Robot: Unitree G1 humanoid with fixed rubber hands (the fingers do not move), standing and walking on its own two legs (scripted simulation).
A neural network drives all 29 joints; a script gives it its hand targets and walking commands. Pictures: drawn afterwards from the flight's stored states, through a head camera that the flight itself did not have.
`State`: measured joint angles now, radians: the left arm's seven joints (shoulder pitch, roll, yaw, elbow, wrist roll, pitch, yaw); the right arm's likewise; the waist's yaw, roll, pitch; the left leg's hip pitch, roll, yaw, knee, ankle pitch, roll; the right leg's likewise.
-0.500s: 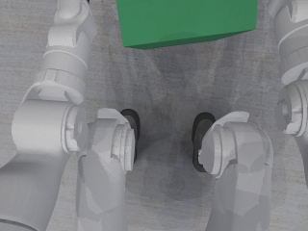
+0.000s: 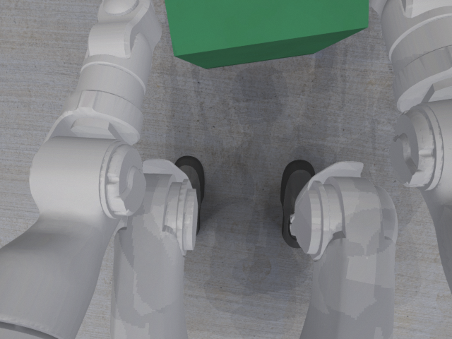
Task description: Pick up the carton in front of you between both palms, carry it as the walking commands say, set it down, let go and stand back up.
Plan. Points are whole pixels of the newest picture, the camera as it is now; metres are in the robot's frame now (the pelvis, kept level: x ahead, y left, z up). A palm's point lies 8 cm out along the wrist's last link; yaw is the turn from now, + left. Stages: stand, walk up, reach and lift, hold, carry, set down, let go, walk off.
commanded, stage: reach and lift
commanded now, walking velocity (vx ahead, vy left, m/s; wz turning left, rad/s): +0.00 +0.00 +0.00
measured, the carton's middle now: out of the picture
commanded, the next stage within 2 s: none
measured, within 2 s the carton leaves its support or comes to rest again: leaves its support in 0.14 s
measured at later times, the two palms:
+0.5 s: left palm out of the picture +0.52 +0.12 -0.04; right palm out of the picture +0.53 -0.18 -0.05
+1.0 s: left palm out of the picture +0.49 +0.12 +0.11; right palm out of the picture +0.49 -0.18 +0.10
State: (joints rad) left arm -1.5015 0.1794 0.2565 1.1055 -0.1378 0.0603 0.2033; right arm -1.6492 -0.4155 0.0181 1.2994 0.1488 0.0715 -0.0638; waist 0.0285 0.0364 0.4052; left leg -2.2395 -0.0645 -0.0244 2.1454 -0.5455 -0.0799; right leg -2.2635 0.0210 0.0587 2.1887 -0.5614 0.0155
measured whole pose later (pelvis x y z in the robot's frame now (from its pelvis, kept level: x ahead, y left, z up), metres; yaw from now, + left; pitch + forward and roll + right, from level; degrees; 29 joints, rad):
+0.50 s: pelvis +0.00 +0.01 +0.04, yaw -3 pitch +41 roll +2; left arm -1.14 0.00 0.50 0.71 0.07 0.29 0.15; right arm -1.27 -0.19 -0.28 0.89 -0.08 0.32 -0.04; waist 0.02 0.04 0.01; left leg -2.20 -0.11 -0.07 2.03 -0.56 -0.10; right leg -2.22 0.09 0.08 2.04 -0.54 0.06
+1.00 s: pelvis +0.02 +0.01 +0.16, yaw -4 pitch +42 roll +1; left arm -0.92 -0.09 0.51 0.58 0.19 0.36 0.09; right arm -0.99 -0.04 -0.40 0.70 -0.21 0.38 -0.01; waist 0.02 0.02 -0.19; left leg -1.86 -0.11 -0.10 1.63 -0.49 -0.07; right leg -1.88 0.10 0.10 1.63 -0.48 0.06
